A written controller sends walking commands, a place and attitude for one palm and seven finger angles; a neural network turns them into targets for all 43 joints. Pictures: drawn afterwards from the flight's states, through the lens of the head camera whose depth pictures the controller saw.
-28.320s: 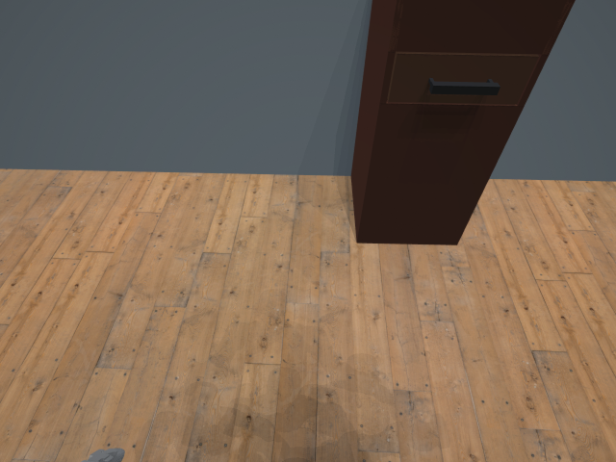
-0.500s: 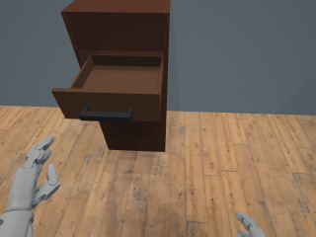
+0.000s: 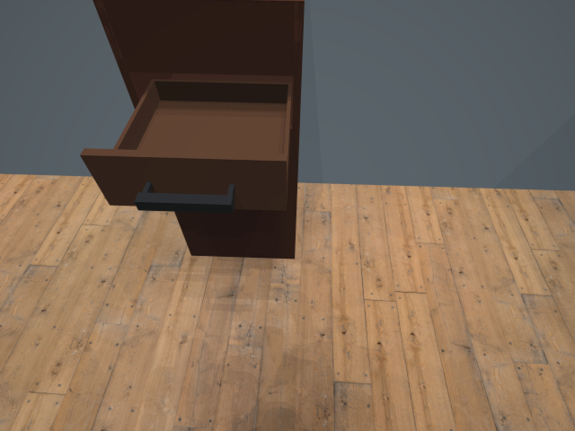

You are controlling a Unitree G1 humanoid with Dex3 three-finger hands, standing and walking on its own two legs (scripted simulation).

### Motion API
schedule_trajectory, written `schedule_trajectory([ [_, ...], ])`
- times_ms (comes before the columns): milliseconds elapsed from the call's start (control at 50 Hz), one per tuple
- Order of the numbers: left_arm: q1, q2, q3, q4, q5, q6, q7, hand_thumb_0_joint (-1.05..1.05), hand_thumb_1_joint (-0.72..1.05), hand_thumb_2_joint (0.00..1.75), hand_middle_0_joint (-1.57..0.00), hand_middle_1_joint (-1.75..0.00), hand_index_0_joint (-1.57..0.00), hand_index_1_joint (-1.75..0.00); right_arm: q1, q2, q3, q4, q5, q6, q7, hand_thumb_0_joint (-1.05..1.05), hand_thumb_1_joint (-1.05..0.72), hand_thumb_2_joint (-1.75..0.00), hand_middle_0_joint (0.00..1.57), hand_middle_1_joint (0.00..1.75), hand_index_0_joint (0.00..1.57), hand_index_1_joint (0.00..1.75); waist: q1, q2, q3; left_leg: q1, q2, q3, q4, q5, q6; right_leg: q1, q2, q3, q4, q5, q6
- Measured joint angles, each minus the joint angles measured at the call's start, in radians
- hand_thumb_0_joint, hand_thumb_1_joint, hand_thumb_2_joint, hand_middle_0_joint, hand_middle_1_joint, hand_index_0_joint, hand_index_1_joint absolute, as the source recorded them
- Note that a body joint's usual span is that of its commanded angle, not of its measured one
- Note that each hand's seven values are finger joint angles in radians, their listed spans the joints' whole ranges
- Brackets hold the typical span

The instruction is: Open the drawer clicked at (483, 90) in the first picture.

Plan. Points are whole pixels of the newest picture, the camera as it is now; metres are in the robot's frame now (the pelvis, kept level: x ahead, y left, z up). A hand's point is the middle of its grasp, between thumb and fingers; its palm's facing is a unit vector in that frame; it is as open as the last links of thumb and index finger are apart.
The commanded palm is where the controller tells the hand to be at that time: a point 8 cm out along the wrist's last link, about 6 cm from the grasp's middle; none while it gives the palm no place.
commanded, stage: let the arm hang, fingers relaxed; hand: left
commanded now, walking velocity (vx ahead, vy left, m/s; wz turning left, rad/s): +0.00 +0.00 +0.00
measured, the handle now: (187, 195) +0.52 +0.24 -0.03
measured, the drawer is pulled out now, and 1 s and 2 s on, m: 0.30 0.30 0.30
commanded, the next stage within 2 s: look to check the result in 0.52 s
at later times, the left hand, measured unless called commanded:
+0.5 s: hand out of the picture +0.00 +0.16 -0.18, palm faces +0.02 -0.98 -0.19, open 7.3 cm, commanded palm none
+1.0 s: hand out of the picture +0.01 +0.16 -0.17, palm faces +0.02 -0.98 -0.20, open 7.4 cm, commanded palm none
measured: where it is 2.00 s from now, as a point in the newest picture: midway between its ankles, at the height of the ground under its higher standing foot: outside the picture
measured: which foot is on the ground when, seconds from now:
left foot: down 0.00-1.00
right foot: down 0.00-1.00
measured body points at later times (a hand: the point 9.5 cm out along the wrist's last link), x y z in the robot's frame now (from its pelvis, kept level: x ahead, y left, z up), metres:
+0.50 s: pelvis +0.00 +0.00 +0.00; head +0.00 -0.01 +0.45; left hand +0.00 +0.21 -0.16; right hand -0.03 -0.20 -0.17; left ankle +0.01 +0.11 -0.74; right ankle +0.04 -0.10 -0.74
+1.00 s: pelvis +0.01 -0.01 +0.00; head +0.02 -0.02 +0.45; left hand +0.01 +0.21 -0.16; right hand -0.02 -0.22 -0.17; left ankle +0.01 +0.11 -0.74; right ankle +0.04 -0.10 -0.74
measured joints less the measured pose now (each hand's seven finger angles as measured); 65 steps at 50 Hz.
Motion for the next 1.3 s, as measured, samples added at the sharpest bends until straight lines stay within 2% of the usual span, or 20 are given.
schedule_trajectory([
  [220, -0.032, -0.055, -0.009, 0.008, 0.0, -0.015, 0.007, 0.0, 0.91, 0.9, -0.2, -0.3, -0.2, -0.3, -0.007, 0.061, 0.006, 0.023, 0.0, -0.013, 0.002, 0.01, -0.91, -0.9, 0.2, 0.3, 0.2, 0.29, -0.007, 0.009, -0.027, 0.013, -0.001, 0.014, -0.008, 0.002, 0.0, -0.001, 0.0, 0.013, 0.012, -0.004, 0.0],
  [360, -0.054, -0.07, -0.005, -0.003, 0.006, -0.018, 0.013, 0.01, 0.92, 0.9, -0.2, -0.3, -0.2, -0.3, -0.014, 0.075, 0.0, 0.019, -0.002, -0.019, 0.0, 0.01, -0.91, -0.9, 0.2, 0.3, 0.2, 0.29, -0.012, 0.0, -0.045, 0.014, 0.002, 0.018, -0.005, -0.001, -0.003, -0.004, 0.003, 0.018, 0.02, -0.008, -0.002],
  [840, -0.054, -0.061, 0.004, 0.009, 0.002, -0.022, 0.009, 0.0, 0.91, 0.9, -0.2, -0.3, -0.2, -0.3, -0.013, 0.041, -0.012, 0.025, -0.002, -0.017, -0.006, 0.01, -0.91, -0.9, 0.19, 0.3, 0.2, 0.29, -0.012, 0.003, -0.017, 0.024, 0.011, 0.018, -0.021, 0.0, -0.012, 0.004, 0.012, 0.018, 0.006, -0.007, -0.01],
  [1300, -0.095, -0.041, 0.008, 0.0, 0.002, -0.031, 0.007, 0.0, 0.91, 0.9, -0.2, -0.3, -0.2, -0.3, -0.056, 0.02, -0.016, 0.024, -0.003, -0.02, -0.004, 0.01, -0.91, -0.9, 0.2, 0.3, 0.2, 0.29, -0.014, 0.007, -0.019, 0.048, 0.023, 0.01, -0.042, -0.002, -0.025, 0.029, 0.024, 0.01, -0.017, -0.012, -0.022],
])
